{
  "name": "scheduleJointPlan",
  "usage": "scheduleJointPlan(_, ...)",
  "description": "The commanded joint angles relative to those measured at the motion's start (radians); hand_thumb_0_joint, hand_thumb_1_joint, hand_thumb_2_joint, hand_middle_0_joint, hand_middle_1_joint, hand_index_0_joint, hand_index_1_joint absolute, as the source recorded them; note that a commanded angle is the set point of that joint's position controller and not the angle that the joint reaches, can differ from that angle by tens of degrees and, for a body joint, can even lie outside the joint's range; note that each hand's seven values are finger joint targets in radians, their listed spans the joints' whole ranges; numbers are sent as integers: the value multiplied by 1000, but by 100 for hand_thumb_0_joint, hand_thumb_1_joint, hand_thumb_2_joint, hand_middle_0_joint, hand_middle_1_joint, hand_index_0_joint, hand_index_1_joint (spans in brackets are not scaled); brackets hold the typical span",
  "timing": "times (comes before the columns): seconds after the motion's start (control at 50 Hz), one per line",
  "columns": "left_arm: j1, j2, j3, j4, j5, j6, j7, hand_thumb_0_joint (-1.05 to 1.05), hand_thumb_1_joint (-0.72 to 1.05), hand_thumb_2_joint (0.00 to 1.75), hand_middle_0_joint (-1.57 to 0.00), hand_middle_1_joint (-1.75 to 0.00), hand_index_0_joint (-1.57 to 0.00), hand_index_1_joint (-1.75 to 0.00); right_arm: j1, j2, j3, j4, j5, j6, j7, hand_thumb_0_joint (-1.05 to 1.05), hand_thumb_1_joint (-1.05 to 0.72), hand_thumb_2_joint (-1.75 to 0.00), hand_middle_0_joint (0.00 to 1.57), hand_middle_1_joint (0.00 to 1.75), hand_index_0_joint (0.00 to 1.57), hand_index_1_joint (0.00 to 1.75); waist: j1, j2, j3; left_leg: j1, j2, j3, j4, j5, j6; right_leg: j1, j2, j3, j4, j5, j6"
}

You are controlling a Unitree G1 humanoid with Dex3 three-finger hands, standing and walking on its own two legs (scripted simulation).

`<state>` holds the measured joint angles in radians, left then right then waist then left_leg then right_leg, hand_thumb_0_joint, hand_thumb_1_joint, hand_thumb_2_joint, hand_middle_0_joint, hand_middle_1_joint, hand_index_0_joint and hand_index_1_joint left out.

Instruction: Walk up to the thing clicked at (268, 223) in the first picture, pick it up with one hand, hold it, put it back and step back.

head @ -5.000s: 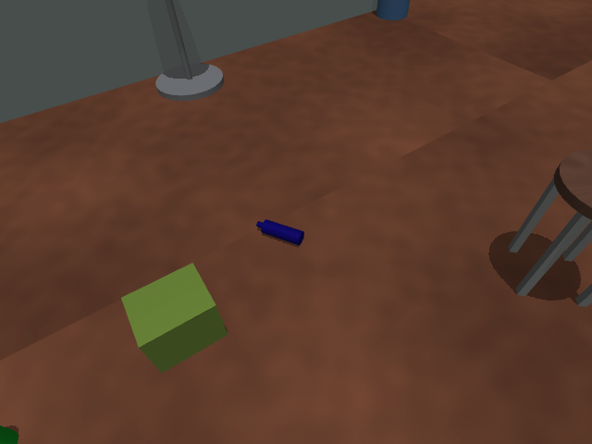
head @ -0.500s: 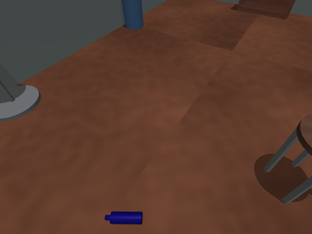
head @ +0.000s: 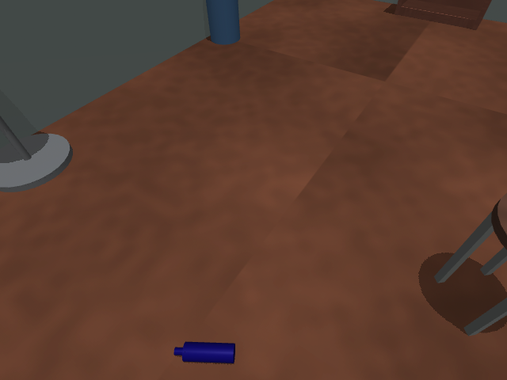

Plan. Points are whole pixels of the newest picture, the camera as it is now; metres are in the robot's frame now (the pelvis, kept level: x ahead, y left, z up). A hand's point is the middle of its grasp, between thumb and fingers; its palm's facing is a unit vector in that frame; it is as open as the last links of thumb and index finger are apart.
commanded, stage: walk up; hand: left
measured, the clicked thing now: (204, 352) +0.35 +0.25 -0.74
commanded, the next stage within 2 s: stand in 0.04 s
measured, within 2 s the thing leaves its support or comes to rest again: neither
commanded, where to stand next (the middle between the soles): +0.02 -0.01 m, yaw +0 degrees
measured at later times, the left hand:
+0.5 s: hand out of the picture +0.07 +0.25 -0.15, palm faces -0.02 -0.94 -0.34, open 7.3 cm
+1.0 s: hand out of the picture +0.05 +0.25 -0.15, palm faces -0.04 -0.94 -0.33, open 7.4 cm
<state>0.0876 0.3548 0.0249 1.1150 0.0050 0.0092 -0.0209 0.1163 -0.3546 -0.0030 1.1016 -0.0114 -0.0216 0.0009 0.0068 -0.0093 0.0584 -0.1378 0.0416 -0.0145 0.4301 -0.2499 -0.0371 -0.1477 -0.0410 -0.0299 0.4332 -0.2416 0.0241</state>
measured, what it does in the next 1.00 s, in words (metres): stands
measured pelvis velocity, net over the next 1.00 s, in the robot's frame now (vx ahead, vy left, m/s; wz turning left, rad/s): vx -0.03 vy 0.00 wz -0.01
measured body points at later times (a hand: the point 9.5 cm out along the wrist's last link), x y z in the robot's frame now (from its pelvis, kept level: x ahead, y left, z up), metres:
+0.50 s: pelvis -0.02 +0.00 +0.01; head -0.01 -0.01 +0.46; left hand +0.07 +0.30 -0.12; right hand +0.06 -0.30 -0.13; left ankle -0.01 +0.14 -0.74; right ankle +0.00 -0.14 -0.74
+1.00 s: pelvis -0.03 +0.00 +0.01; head -0.02 +0.00 +0.45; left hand +0.05 +0.30 -0.13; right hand +0.03 -0.31 -0.13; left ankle -0.01 +0.14 -0.74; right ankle +0.00 -0.14 -0.74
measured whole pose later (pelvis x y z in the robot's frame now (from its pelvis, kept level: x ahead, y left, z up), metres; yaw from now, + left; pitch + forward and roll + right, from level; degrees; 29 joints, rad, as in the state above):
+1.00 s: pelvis -0.03 +0.00 +0.01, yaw -1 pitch -3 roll +0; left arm 0.11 0.35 0.00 1.14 0.01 0.00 -0.02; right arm 0.12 -0.35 0.00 1.15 -0.01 0.00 0.01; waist 0.00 0.00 0.06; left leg -0.13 0.05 0.00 0.34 -0.16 -0.05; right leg -0.15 -0.03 -0.02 0.35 -0.15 0.02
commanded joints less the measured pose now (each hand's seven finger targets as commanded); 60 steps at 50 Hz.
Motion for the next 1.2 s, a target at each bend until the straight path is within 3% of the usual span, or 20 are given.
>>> scheduleJointPlan(0.0,-45,204,40,-70,2,-27,15,0,90,90,-20,-30,-20,-30,-41,-233,-46,-62,1,-23,-14,0,-90,-90,20,30,20,30,-2,30,-95,-14,81,-64,-85,217,79,60,-68,57,-60,181,-52)
scheduleJointPlan(0.02,-59,199,28,-58,-3,-32,19,0,90,90,-20,-30,-20,-30,-99,-217,-41,-64,1,-16,-13,0,-90,-90,20,30,20,30,6,44,-51,-14,92,-66,-92,320,56,37,-89,76,-81,270,-46)
scheduleJointPlan(0.04,-50,206,31,-56,-3,-35,21,0,90,90,-20,-30,-20,-30,-90,-217,-43,-65,4,-14,-14,0,-90,-90,20,30,20,30,-2,38,-87,27,95,-61,-83,365,50,50,-93,77,-83,319,-45)
scheduleJointPlan(0.12,-46,205,26,-48,-4,-38,25,0,90,90,-20,-30,-20,-30,-75,-224,-44,-50,8,-10,-14,0,-90,-90,20,30,20,30,-8,31,-133,65,98,-46,-86,402,46,93,-98,71,-84,389,-40)
scheduleJointPlan(0.2,-59,203,23,-39,-4,-36,25,0,90,90,-20,-30,-20,-30,-89,-211,-38,-42,7,-5,-10,0,-90,-90,20,30,20,30,-7,21,-110,46,93,-47,-128,292,40,87,-91,70,-116,276,-34)
scheduleJointPlan(0.3,-60,211,21,-33,1,-40,25,0,90,90,-20,-30,-20,-30,-96,-216,-39,-36,4,-5,-6,0,-90,-90,20,30,20,30,-8,6,-115,66,98,-48,-141,254,41,68,-96,77,-136,242,-36)
scheduleJointPlan(0.4,-69,208,18,-27,0,-37,22,0,90,90,-20,-30,-20,-30,-97,-214,-37,-26,0,-2,-2,0,-90,-90,20,30,20,30,-9,10,-65,17,87,-52,-170,119,40,40,-95,87,-167,114,-32)
scheduleJointPlan(0.54,-50,213,18,-30,4,-40,21,0,90,90,-20,-30,-20,-30,-86,-209,-43,-21,-2,-4,4,0,-90,-90,20,30,20,30,-4,3,-61,21,88,-59,-169,87,39,-1,-91,92,-180,41,-34)
scheduleJointPlan(0.76,-29,220,20,-30,4,-37,19,0,90,90,-20,-30,-20,-30,-54,-209,-42,-16,-3,-2,3,0,-90,-90,20,30,20,30,-6,9,-47,-8,82,-61,-171,47,41,-11,-89,102,-175,7,-37)
scheduleJointPlan(0.9,-18,217,17,-38,3,-40,19,0,90,90,-20,-30,-20,-30,-39,-210,-38,-18,-2,-4,2,0,-90,-90,20,30,20,30,-8,19,-66,-1,88,-63,-165,86,45,7,-93,103,-160,76,-40)
scheduleJointPlan(1.18,-13,218,16,-44,2,-37,19,0,90,90,-20,-30,-20,-30,-48,-212,-35,-28,1,-5,0,0,-90,-90,20,30,20,30,-6,24,-70,7,91,-59,-161,120,42,14,-91,96,-147,114,-42)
